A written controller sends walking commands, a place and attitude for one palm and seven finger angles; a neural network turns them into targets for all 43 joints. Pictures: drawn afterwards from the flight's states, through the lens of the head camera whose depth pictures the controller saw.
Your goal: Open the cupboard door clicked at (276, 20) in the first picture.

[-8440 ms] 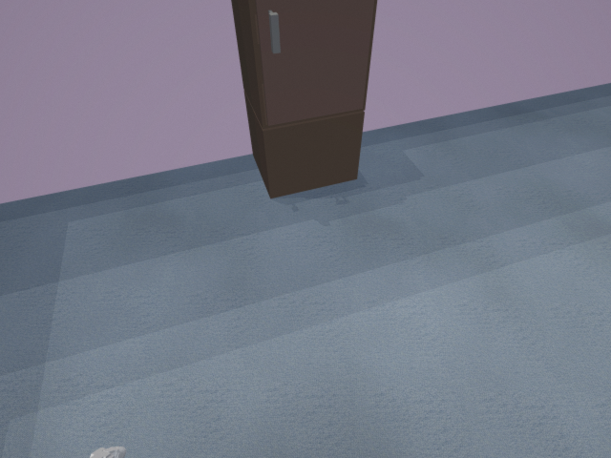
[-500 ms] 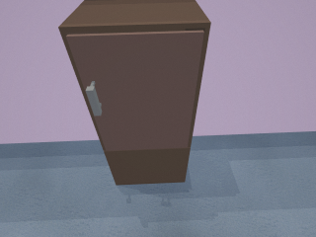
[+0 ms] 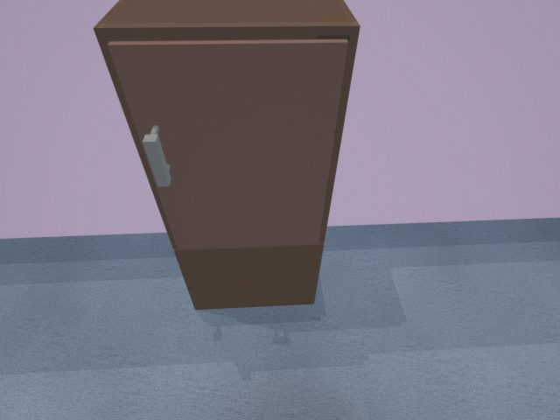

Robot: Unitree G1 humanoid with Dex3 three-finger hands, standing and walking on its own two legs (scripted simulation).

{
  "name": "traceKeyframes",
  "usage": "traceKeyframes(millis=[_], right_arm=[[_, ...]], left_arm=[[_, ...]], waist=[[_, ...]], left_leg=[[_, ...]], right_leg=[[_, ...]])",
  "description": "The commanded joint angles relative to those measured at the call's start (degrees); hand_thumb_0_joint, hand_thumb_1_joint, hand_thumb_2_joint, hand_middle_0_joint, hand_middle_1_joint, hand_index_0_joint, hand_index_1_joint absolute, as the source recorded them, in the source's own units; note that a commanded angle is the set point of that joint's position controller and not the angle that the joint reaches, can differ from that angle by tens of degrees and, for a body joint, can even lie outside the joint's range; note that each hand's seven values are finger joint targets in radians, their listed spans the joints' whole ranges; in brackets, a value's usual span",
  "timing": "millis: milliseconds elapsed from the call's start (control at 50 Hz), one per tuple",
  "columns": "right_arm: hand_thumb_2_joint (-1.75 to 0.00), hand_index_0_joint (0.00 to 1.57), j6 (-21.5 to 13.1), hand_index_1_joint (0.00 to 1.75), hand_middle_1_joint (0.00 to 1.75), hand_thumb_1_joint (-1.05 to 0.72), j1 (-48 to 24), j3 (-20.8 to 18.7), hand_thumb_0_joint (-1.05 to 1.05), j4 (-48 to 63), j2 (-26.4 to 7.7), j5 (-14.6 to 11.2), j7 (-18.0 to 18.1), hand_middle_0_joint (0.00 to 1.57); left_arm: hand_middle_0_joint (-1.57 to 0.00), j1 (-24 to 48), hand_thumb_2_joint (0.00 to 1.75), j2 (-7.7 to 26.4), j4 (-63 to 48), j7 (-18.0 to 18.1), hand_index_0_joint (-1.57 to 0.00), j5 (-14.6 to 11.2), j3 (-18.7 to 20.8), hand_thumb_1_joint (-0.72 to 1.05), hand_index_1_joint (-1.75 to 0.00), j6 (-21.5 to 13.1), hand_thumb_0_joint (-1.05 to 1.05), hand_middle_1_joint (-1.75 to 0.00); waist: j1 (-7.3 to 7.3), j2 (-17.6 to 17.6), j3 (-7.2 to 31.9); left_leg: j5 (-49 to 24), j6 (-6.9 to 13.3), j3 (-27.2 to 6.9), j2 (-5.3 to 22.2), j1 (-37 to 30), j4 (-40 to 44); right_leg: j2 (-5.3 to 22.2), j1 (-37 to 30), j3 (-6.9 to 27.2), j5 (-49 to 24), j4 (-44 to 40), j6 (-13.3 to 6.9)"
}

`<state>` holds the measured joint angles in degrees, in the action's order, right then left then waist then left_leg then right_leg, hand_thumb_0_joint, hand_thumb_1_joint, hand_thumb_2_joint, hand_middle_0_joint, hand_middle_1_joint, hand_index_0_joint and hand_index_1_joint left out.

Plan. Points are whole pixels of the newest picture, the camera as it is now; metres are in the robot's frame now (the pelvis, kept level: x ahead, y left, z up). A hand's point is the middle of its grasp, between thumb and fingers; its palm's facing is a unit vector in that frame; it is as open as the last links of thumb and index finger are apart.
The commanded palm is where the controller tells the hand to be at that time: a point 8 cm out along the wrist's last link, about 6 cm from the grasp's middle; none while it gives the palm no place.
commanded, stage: come to a stop and stand still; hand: left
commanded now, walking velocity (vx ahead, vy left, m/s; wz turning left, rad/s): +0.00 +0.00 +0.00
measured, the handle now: (159, 155) +0.62 +0.30 +0.02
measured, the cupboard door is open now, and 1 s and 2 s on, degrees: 0 0 0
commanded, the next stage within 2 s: look again from close up in 0.26 s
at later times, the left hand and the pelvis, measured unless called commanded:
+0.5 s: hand out of the picture -0.02 +0.15 -0.18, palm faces +0.08 -0.98 -0.16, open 7.4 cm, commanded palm none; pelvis -0.01 -0.01 +0.00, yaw +0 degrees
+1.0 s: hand out of the picture +0.00 +0.15 -0.17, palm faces +0.07 -0.98 -0.19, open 7.4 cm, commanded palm none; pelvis +0.01 -0.01 +0.00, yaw +0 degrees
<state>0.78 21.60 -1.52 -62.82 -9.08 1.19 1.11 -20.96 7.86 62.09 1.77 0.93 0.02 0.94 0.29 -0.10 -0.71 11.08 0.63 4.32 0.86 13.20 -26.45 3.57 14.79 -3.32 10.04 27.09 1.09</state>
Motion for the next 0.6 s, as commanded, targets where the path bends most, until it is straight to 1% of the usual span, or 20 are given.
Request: traceKeyframes(millis=[0,40,100,180,220,300,320,340,380,400,460,480,500,580], right_arm=[[-0.9,0.2,-0.81,0.3,0.3,-0.9,2.45,-0.95,0.0,2.0,-4.04,-0.16,0.2,0.2],[-0.9,0.2,-0.73,0.3,0.3,-0.9,2.89,-0.98,0.0,1.78,-3.78,-0.24,0.25,0.2],[-0.9,0.2,-0.7,0.3,0.3,-0.9,3.36,-0.99,0.0,1.48,-3.04,-0.17,0.27,0.2],[-0.9,0.2,-0.46,0.3,0.3,-0.9,4.41,-1.01,0.0,1.32,-2.2,-0.09,0.26,0.2],[-0.9,0.2,-0.52,0.3,0.3,-0.9,4.54,-1.0,0.0,1.24,-1.75,-0.08,0.29,0.2],[-0.9,0.2,-0.6,0.3,0.3,-0.9,4.31,-1.06,0.0,1.5,-1.78,-0.03,0.34,0.2],[-0.9,0.2,-0.65,0.3,0.3,-0.9,4.22,-1.08,0.0,1.58,-1.73,-0.01,0.35,0.2],[-0.9,0.2,-0.63,0.3,0.3,-0.9,3.96,-1.13,0.0,1.64,-1.88,-0.05,0.32,0.2],[-0.9,0.2,-0.83,0.3,0.3,-0.9,3.73,-1.08,0.0,1.82,-1.83,-0.04,0.37,0.2],[-0.9,0.2,-0.9,0.3,0.3,-0.9,3.52,-1.1,0.0,1.94,-1.99,0.01,0.43,0.2],[-0.9,0.2,-1.04,0.3,0.3,-0.9,2.99,-1.07,0.0,2.11,-2.28,-0.07,0.45,0.2],[-0.9,0.2,-1.11,0.3,0.3,-0.9,2.82,-1.12,0.0,2.12,-2.23,-0.07,0.47,0.2],[-0.9,0.2,-1.1,0.3,0.3,-0.9,2.66,-1.07,0.0,2.33,-2.4,-0.08,0.46,0.2],[-0.9,0.2,-1.37,0.3,0.3,-0.9,2.13,-0.96,0.0,2.27,-2.58,-0.19,0.51,0.2]], left_arm=[[-0.2,-2.94,0.9,5.18,-1.5,0.45,-0.2,0.24,1.56,0.9,-0.3,-1.34,0.0,-0.3],[-0.2,-3.29,0.9,4.99,-1.21,0.5,-0.2,0.29,1.61,0.9,-0.3,-1.33,0.0,-0.3],[-0.2,-4.07,0.9,4.27,-0.84,0.53,-0.2,0.33,1.74,0.9,-0.3,-1.39,0.0,-0.3],[-0.2,-3.92,0.9,4.19,-0.96,0.6,-0.2,0.37,2.0,0.9,-0.3,-1.37,0.0,-0.3],[-0.2,-4.04,0.9,3.81,-0.94,0.61,-0.2,0.33,2.07,0.9,-0.3,-1.41,0.0,-0.3],[-0.2,-4.01,0.9,3.48,-1.08,0.6,-0.2,0.44,2.24,0.9,-0.3,-1.34,0.0,-0.3],[-0.2,-3.94,0.9,3.47,-1.17,0.58,-0.2,0.45,2.3,0.9,-0.3,-1.34,0.0,-0.3],[-0.2,-4.12,0.9,3.47,-1.18,0.64,-0.2,0.52,2.27,0.9,-0.3,-1.36,0.0,-0.3],[-0.2,-4.0,0.9,3.24,-1.38,0.59,-0.2,0.53,2.35,0.9,-0.3,-1.4,0.0,-0.3],[-0.2,-4.21,0.9,2.9,-1.34,0.55,-0.2,0.52,2.37,0.9,-0.3,-1.45,0.0,-0.3],[-0.2,-3.97,0.9,2.74,-1.57,0.57,-0.2,0.61,2.32,0.9,-0.3,-1.48,0.0,-0.3],[-0.2,-4.1,0.9,2.77,-1.47,0.54,-0.2,0.61,2.33,0.9,-0.3,-1.53,0.0,-0.3],[-0.2,-3.99,0.9,2.7,-1.5,0.53,-0.2,0.6,2.32,0.9,-0.3,-1.56,0.0,-0.3],[-0.2,-3.63,0.9,2.73,-1.53,0.53,-0.2,0.52,2.21,0.9,-0.3,-1.71,0.0,-0.3]], waist=[[0.03,0.25,-5.38],[0.05,0.58,-5.59],[-0.1,0.91,-5.92],[0.31,2.4,-6.24],[0.28,2.19,-6.15],[0.11,0.79,-6.56],[0.07,0.25,-6.62],[-0.05,0.64,-6.58],[-0.14,-0.38,-6.48],[-0.19,-0.14,-6.04],[-0.23,-1.39,-6.22],[-0.36,-1.19,-5.62],[-0.33,-0.7,-5.9],[-0.38,-1.16,-4.69]], left_leg=[[13.43,0.79,-6.26,4.0,5.82,8.0],[14.25,0.77,-6.41,4.21,6.23,8.0],[13.78,0.8,-6.09,3.82,6.85,7.27],[13.13,0.64,-5.43,3.33,6.46,5.57],[12.17,0.7,-5.52,3.19,6.02,5.29],[13.86,0.73,-6.03,3.71,7.16,6.24],[14.21,0.77,-6.36,3.76,7.7,6.6],[14.48,0.79,-6.51,3.96,7.72,6.8],[14.63,0.87,-6.99,4.24,8.24,7.6],[14.2,0.88,-7.05,4.35,8.08,7.68],[14.77,0.88,-7.63,4.87,8.34,8.75],[14.05,0.91,-7.51,4.82,8.05,8.75],[13.94,0.83,-7.51,4.8,8.05,8.74],[11.39,0.78,-7.26,5.11,6.42,8.95]], right_leg=[[2.43,2.86,5.72,13.93,-7.79,-1.65],[2.2,3.23,5.76,14.45,-7.79,-1.61],[2.38,3.79,6.04,15.14,-7.92,-1.67],[2.6,5.84,6.77,17.88,-8.79,-1.85],[2.62,6.39,7.02,17.72,-8.8,-1.98],[2.2,6.3,6.32,17.13,-8.08,-1.82],[2.03,5.87,6.31,16.64,-7.79,-1.78],[1.94,5.68,6.15,16.21,-7.66,-1.73],[1.81,4.81,5.71,14.61,-6.99,-1.7],[1.71,4.5,5.61,13.78,-6.81,-1.7],[1.45,3.68,5.1,11.73,-6.27,-1.62],[1.54,3.01,4.96,10.76,-6.1,-1.61],[1.54,3.06,5.04,10.67,-6.13,-1.63],[1.7,1.74,4.68,7.28,-5.86,-1.65]])
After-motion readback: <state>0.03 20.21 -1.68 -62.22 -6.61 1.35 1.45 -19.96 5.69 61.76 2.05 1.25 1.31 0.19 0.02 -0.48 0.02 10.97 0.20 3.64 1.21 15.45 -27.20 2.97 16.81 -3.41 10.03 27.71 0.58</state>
